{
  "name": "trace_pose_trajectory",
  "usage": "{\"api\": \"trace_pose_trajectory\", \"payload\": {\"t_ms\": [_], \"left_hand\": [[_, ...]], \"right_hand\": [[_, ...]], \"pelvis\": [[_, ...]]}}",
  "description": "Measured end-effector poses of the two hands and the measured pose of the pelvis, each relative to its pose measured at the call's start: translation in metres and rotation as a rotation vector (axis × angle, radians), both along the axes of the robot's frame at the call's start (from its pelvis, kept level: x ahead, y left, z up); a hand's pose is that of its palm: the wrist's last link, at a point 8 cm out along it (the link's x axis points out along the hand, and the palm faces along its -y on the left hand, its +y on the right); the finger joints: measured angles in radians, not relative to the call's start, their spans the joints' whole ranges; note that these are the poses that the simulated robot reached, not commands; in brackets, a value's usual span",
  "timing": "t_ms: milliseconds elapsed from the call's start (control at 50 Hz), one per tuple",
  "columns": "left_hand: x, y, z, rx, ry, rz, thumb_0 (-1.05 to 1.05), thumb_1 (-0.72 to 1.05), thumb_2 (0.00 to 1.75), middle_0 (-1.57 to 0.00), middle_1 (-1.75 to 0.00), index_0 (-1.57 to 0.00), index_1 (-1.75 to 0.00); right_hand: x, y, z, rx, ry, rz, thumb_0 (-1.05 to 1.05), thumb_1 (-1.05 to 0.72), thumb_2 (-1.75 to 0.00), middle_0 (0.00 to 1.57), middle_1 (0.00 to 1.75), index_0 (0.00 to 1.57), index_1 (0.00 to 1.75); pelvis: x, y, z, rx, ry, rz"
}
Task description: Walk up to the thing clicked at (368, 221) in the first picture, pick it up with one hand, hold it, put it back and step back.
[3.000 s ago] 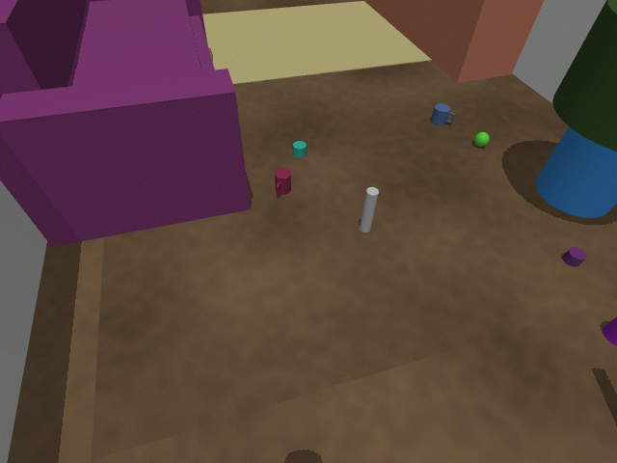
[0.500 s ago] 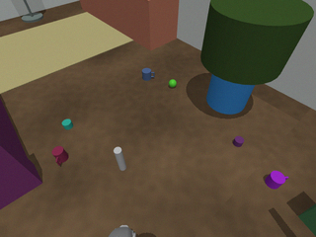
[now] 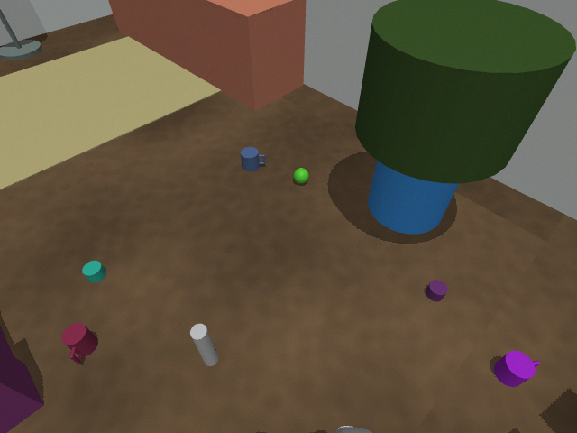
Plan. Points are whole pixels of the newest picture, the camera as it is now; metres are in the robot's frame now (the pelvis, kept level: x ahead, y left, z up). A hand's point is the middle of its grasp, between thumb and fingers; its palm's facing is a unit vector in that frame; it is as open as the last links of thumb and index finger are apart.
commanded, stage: walk up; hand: left
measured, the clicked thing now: (205, 346) +0.50 +0.25 -0.64
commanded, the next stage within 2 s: stand in 1.64 s
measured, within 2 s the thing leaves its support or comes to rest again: neither
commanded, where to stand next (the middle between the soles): +0.16 +0.03 m, yaw +2 degrees
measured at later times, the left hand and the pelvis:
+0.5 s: hand out of the picture +0.13 +0.29 -0.16, palm faces +0.02 -0.93 -0.37, open 7.4 cm; pelvis +0.06 +0.02 -0.01, yaw +2 degrees
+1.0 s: hand out of the picture +0.16 +0.28 -0.13, palm faces +0.02 -0.93 -0.36, open 7.4 cm; pelvis +0.09 +0.02 +0.02, yaw +2 degrees
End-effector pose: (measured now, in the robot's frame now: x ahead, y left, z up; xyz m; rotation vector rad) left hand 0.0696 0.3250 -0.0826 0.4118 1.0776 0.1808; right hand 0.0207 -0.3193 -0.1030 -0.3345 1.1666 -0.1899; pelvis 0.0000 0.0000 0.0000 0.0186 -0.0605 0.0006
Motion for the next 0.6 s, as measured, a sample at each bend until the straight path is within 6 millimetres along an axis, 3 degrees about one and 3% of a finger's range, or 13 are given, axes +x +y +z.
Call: {"api": "trace_pose_trajectory", "payload": {"t_ms": [80,220,380,500,600], "left_hand": [[0.025,-0.010,0.003,0.034,-0.045,0.017,0.01,0.91,0.90,-0.20,-0.30,-0.20,-0.30],[0.037,-0.012,0.012,0.041,-0.027,0.037,0.01,0.90,0.90,-0.21,-0.30,-0.21,-0.30],[0.049,0.012,-0.023,0.008,0.032,0.090,0.01,0.90,0.90,-0.21,-0.30,-0.21,-0.30],[0.051,0.008,-0.036,-0.039,0.073,0.109,0.01,0.91,0.90,-0.20,-0.30,-0.20,-0.30],[0.048,0.004,-0.035,-0.061,0.121,0.119,0.01,0.91,0.90,-0.21,-0.30,-0.20,-0.30]], "right_hand": [[0.029,-0.006,-0.019,0.011,0.033,-0.002,0.00,-0.90,-0.90,0.21,0.30,0.20,0.30],[0.081,0.003,-0.016,0.027,0.016,0.039,0.00,-0.90,-0.90,0.20,0.30,0.20,0.30],[0.111,0.020,-0.016,-0.026,0.002,0.034,0.00,-0.90,-0.90,0.20,0.30,0.20,0.30],[0.134,0.034,-0.008,-0.018,-0.004,0.041,0.00,-0.90,-0.90,0.21,0.30,0.20,0.30],[0.155,0.045,-0.003,0.002,-0.015,0.056,0.00,-0.90,-0.90,0.21,0.30,0.20,0.30]], "pelvis": [[0.020,-0.009,-0.007,-0.011,-0.007,0.006],[0.041,-0.004,0.002,-0.010,0.003,0.018],[0.056,0.016,-0.011,-0.002,0.002,0.020],[0.064,0.019,-0.007,-0.030,0.005,0.028],[0.073,0.021,0.000,-0.034,0.014,0.026]]}}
